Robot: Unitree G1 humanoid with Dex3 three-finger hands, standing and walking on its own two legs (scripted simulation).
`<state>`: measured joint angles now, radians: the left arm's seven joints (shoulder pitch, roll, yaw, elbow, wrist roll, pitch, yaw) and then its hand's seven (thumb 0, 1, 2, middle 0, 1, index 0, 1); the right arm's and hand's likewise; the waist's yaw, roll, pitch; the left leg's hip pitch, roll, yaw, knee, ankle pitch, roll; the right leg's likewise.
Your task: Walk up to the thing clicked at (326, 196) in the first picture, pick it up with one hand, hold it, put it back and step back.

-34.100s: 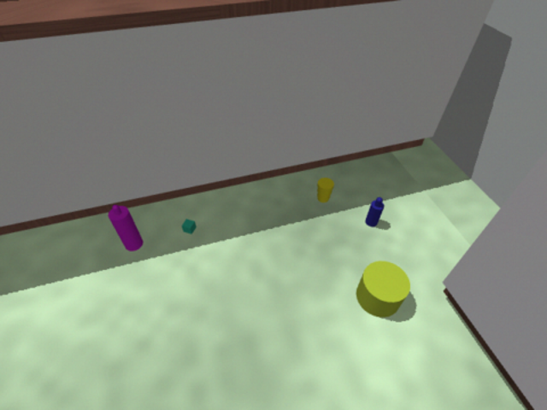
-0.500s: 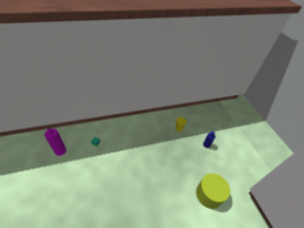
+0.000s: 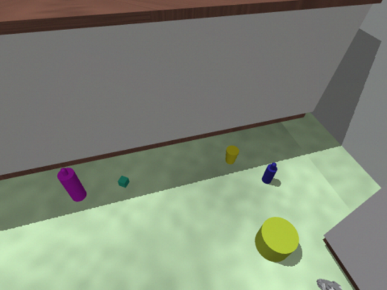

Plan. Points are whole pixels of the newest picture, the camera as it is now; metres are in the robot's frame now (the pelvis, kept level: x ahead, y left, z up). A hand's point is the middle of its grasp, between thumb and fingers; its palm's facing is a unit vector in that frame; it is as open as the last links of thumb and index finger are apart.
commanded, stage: step back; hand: right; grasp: from above
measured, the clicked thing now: (231, 155) +1.01 -0.27 -0.70
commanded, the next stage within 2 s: stand in 0.28 s
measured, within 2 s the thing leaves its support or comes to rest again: neither
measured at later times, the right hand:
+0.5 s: hand out of the picture +0.11 -0.28 -0.14, palm faces +0.01 +0.95 -0.32, open 7.4 cm
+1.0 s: hand out of the picture +0.08 -0.26 -0.13, palm faces -0.03 +0.93 -0.36, open 7.4 cm
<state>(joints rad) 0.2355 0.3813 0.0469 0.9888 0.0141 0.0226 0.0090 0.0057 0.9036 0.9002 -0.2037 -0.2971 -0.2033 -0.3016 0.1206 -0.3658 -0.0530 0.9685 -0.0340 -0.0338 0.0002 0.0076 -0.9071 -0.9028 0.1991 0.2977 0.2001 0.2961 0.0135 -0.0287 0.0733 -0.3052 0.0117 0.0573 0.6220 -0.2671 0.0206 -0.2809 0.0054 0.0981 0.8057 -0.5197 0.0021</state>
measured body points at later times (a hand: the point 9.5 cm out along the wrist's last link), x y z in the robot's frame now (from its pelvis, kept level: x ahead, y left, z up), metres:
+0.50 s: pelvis +0.03 -0.03 +0.02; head +0.04 -0.04 +0.47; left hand +0.13 +0.26 -0.11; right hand +0.11 -0.33 -0.12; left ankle +0.04 +0.11 -0.72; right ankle +0.01 -0.15 -0.72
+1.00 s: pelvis +0.01 +0.00 +0.02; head +0.02 +0.00 +0.47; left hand +0.09 +0.29 -0.11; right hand +0.08 -0.31 -0.10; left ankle +0.04 +0.11 -0.72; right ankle +0.01 -0.15 -0.72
